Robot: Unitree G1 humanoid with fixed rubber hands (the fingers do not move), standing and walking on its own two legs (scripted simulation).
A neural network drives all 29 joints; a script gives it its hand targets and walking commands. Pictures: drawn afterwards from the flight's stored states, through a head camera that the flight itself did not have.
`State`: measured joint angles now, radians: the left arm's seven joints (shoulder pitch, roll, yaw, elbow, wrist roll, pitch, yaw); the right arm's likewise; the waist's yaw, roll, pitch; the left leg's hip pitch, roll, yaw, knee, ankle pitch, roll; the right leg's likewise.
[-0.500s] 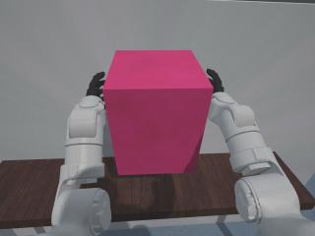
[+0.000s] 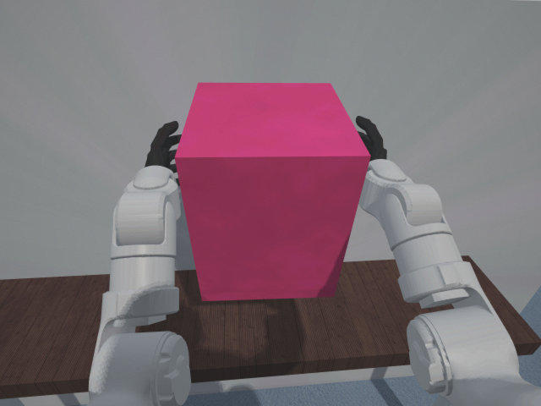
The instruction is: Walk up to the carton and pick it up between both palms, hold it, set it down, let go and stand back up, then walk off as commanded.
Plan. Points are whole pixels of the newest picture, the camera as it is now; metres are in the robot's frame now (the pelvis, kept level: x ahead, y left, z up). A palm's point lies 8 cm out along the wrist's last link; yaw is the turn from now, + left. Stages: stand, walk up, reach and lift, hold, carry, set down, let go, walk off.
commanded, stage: hold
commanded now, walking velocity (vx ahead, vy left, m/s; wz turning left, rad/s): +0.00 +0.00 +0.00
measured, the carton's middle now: (266, 191) +0.38 +0.00 +0.22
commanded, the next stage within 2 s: none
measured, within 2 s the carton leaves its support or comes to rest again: neither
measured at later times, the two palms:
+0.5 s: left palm (152, 175) +0.36 +0.15 +0.26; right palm (363, 164) +0.36 -0.14 +0.27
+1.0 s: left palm (157, 174) +0.36 +0.15 +0.26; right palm (365, 167) +0.37 -0.14 +0.26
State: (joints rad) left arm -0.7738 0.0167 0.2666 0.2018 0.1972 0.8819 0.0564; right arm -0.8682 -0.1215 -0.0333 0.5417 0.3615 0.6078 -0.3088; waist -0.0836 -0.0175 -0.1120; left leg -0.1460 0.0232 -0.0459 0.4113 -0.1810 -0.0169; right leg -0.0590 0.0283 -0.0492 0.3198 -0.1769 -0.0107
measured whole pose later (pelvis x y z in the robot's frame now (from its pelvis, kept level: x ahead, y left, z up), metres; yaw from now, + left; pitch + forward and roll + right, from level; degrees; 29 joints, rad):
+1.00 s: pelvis +0.00 +0.00 +0.00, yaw +0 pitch -4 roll -1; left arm -0.81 0.03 0.27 0.29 0.19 0.86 0.06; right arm -0.90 -0.12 -0.04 0.63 0.36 0.59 -0.30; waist -0.07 -0.02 -0.14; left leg -0.17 0.02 -0.04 0.41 -0.18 -0.01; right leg -0.08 0.03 -0.05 0.32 -0.17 -0.01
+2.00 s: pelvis -0.01 +0.00 +0.00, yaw +0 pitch -4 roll -1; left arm -0.83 0.03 0.29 0.33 0.21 0.86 0.04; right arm -0.93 -0.11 -0.06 0.67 0.34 0.60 -0.30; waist -0.07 -0.03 -0.13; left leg -0.17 0.02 -0.05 0.40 -0.16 -0.02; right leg -0.08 0.03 -0.05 0.32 -0.17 -0.01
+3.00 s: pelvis +0.00 +0.00 +0.00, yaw +0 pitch -5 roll -1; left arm -0.82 0.03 0.29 0.28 0.20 0.87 0.05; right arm -0.92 -0.11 -0.05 0.62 0.35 0.62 -0.31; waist -0.08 -0.02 -0.12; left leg -0.16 0.02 -0.05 0.41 -0.17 -0.02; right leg -0.07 0.03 -0.05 0.33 -0.17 -0.01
